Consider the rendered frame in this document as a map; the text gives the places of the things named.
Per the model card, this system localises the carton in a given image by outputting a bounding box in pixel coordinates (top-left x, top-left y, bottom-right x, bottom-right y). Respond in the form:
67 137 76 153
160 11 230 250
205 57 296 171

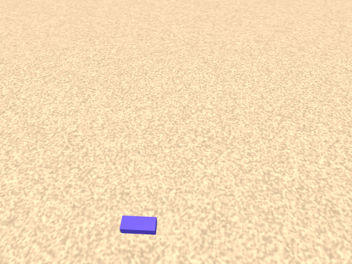
120 216 157 235

